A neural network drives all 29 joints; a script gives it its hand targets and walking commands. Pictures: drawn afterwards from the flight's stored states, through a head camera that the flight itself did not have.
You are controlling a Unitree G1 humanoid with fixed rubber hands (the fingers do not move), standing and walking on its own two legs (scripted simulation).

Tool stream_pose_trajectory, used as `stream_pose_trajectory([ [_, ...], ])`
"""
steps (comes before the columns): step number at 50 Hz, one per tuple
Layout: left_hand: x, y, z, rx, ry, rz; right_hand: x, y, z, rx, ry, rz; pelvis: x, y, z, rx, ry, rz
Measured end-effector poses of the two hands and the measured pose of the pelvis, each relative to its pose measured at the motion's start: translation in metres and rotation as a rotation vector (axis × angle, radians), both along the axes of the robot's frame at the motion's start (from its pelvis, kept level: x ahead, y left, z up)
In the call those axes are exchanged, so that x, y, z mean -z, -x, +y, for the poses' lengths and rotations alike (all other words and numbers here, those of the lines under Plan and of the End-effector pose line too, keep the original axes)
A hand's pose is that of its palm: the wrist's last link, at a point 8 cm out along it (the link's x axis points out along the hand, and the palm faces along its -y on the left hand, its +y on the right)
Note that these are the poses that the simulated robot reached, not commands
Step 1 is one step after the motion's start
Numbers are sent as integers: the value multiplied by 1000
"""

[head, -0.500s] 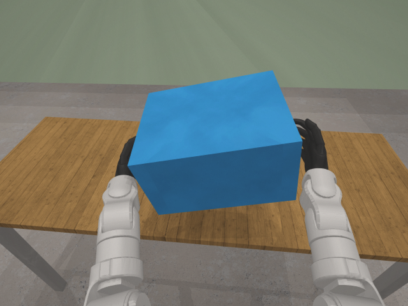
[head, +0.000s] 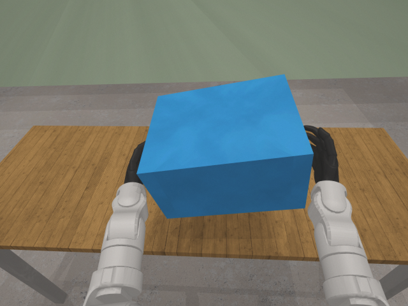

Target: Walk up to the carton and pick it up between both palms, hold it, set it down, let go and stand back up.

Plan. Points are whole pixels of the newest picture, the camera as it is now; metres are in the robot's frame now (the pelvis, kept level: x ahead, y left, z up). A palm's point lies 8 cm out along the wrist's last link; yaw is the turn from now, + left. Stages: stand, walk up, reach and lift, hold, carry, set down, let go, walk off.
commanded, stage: set down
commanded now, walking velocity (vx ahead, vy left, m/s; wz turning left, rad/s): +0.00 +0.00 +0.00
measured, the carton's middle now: (225, 147) +0.42 -0.05 +0.12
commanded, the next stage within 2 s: none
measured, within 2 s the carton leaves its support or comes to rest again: neither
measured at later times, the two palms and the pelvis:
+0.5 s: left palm (145, 187) +0.37 +0.12 +0.07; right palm (327, 183) +0.32 -0.24 +0.10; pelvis +0.00 +0.00 +0.00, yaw +0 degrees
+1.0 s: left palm (153, 188) +0.39 +0.11 +0.04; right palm (323, 187) +0.33 -0.25 +0.07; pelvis -0.01 +0.00 +0.00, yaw +0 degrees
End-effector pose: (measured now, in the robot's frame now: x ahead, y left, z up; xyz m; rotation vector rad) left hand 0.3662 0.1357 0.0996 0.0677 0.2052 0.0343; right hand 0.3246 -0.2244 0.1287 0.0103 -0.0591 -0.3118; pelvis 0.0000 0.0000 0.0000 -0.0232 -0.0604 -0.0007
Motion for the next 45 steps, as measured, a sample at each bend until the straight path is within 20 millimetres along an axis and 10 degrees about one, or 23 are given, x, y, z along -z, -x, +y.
stream_pose_trajectory([
  [12, 38, 8, 18, -22, 45, 72, 21, -2, 19, -19, 26, 78, 1, -7, 5, 3, 13, 3],
  [45, 53, -11, -15, 34, 28, 118, 58, -2, -17, 16, 22, 187, 0, 14, -2, 5, -25, 120],
])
